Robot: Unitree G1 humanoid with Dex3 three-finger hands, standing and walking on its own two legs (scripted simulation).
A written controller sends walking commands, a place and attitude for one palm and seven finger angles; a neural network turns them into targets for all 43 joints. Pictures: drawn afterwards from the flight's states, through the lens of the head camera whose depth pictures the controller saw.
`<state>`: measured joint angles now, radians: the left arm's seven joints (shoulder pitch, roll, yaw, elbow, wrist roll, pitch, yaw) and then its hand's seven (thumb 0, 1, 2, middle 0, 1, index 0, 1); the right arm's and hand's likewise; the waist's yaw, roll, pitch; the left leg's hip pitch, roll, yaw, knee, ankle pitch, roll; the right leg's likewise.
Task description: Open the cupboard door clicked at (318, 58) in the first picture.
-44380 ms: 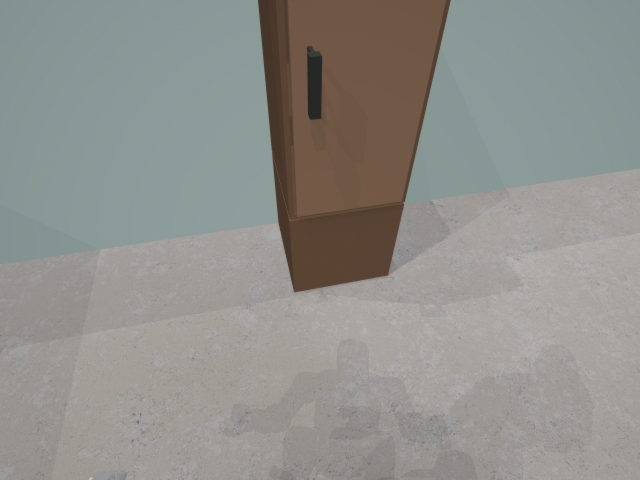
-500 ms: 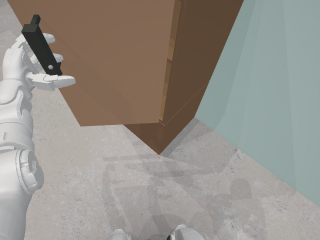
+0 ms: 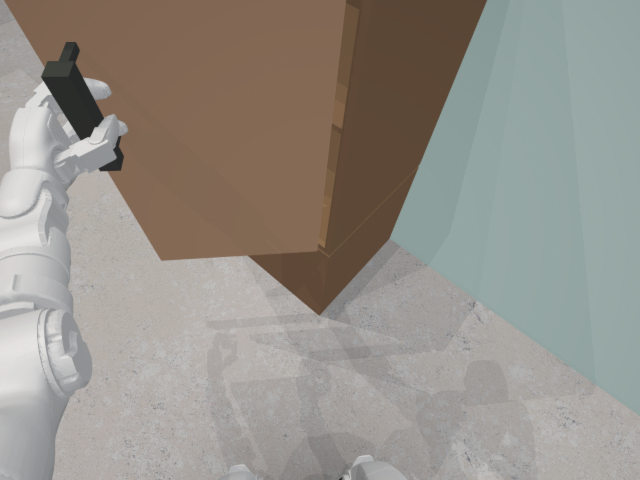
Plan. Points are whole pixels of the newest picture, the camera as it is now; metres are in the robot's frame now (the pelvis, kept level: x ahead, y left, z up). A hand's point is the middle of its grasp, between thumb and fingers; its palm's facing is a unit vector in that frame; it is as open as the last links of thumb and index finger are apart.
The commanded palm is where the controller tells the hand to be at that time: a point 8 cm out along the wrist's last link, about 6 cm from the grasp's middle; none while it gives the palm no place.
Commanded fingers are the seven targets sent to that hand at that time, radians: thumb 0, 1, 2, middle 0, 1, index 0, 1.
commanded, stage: pull the door open along its arc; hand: left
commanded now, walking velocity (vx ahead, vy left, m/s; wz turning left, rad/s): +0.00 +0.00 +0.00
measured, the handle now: (92, 110) +0.55 +0.24 +0.12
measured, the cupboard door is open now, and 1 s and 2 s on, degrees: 47 85 96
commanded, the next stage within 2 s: open thumb and fingers to let go in 1.16 s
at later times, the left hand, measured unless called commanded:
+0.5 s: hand (107, 187) +0.43 +0.20 +0.12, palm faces -0.02 -1.00 +0.01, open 6.4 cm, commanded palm +0.37 +0.26 +0.12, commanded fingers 0.00 0.90 0.90 -0.40 -1.35 -0.40 -1.35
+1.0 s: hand (190, 266) +0.32 +0.11 +0.12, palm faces +0.43 -0.90 +0.02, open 6.6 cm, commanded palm +0.26 +0.14 +0.12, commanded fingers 0.00 0.90 0.90 -0.40 -1.35 -0.40 -1.35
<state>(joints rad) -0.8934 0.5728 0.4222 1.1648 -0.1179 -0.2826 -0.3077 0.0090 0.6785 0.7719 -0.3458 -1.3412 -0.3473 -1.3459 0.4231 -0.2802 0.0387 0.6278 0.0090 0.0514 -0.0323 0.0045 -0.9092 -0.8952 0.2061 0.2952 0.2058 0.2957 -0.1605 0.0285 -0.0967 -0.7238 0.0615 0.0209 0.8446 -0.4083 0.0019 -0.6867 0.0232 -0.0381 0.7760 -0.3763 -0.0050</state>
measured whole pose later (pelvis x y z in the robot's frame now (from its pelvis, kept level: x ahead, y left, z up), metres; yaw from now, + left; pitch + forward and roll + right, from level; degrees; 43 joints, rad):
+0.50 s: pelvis +0.01 +0.00 +0.01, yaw -1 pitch +12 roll -1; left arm -0.48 0.40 0.38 0.71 -0.24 -0.21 -0.33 0.00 0.65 0.69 -0.33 -1.35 -0.32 -1.33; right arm 0.38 -0.27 0.02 0.55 0.04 0.06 -0.02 0.01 -0.91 -0.90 0.20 0.30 0.20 0.30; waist -0.10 0.03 -0.12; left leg -0.57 0.06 0.06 0.76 -0.40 0.00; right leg -0.55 0.02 0.00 0.72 -0.37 0.00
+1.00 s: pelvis +0.00 -0.02 +0.02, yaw +3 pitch +3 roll +0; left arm -0.09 -0.06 -0.03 0.12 -0.01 0.01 0.46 0.02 0.64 0.74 -0.29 -1.31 -0.30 -1.31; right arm 0.18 -0.19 0.03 0.58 -0.04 0.05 -0.02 0.01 -0.91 -0.90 0.21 0.30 0.20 0.30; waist 0.00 0.04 -0.08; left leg -0.37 0.03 -0.01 0.66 -0.35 -0.03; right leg -0.34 0.00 -0.07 0.66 -0.37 -0.03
